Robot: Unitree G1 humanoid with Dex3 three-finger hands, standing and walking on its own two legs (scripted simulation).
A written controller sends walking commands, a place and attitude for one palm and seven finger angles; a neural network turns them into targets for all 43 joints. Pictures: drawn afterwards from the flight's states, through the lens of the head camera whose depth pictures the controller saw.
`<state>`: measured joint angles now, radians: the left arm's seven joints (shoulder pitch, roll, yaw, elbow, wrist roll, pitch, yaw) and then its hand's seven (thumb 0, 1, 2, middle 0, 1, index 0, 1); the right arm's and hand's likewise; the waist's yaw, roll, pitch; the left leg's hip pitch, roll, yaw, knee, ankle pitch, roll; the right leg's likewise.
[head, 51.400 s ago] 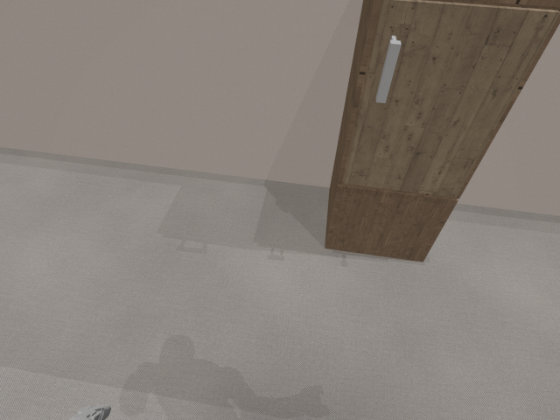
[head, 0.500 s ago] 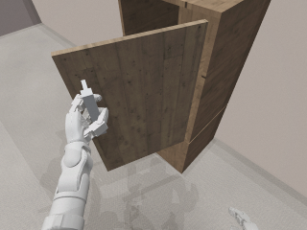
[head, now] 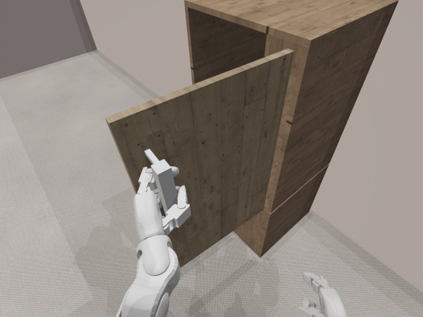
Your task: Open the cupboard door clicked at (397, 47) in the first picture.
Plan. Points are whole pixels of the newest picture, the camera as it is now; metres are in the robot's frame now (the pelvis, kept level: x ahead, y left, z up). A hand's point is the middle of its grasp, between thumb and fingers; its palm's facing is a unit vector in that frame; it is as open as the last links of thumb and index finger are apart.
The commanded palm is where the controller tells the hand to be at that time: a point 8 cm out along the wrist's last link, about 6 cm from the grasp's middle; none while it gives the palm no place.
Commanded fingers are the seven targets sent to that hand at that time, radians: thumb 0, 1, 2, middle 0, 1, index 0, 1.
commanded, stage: open thumb and fingers to let go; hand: left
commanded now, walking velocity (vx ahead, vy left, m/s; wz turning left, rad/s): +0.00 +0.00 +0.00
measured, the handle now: (162, 187) +0.33 +0.12 +0.10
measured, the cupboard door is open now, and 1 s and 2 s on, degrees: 86 84 86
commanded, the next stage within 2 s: slide the hand sideways off the handle in 0.84 s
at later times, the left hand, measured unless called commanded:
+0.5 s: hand (180, 203) +0.29 +0.08 +0.11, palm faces +0.35 -0.94 -0.01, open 11.9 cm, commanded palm +0.24 +0.11 +0.09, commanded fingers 0.00 -0.50 0.30 -0.28 -1.05 -0.28 -1.05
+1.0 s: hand (177, 203) +0.29 +0.08 +0.10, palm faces +0.28 -0.96 -0.04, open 14.9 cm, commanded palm +0.24 +0.11 +0.09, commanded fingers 0.00 -0.50 0.30 -0.15 -0.30 -0.15 -0.30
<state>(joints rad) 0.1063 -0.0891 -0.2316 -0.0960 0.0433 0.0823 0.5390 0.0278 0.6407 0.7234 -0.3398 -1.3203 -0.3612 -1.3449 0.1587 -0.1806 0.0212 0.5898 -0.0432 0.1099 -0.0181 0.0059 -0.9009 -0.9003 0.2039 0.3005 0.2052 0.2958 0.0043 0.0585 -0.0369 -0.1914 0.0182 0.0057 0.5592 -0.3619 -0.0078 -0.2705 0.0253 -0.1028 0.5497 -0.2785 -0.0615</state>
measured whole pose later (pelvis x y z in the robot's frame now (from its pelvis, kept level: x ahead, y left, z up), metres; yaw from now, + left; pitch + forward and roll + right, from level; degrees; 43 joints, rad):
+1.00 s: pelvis -0.04 +0.03 +0.00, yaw +1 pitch -1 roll +0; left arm -0.15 -0.11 -0.23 0.16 0.08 0.05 0.52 -0.01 -0.50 0.30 -0.39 -0.61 -0.34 -0.65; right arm 0.15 -0.16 0.04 0.64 -0.04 0.09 -0.02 0.01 -0.90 -0.90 0.20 0.30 0.20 0.30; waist 0.04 0.02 -0.01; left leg -0.26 -0.03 0.01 0.60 -0.32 0.03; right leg -0.33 -0.03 -0.09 0.59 -0.24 -0.03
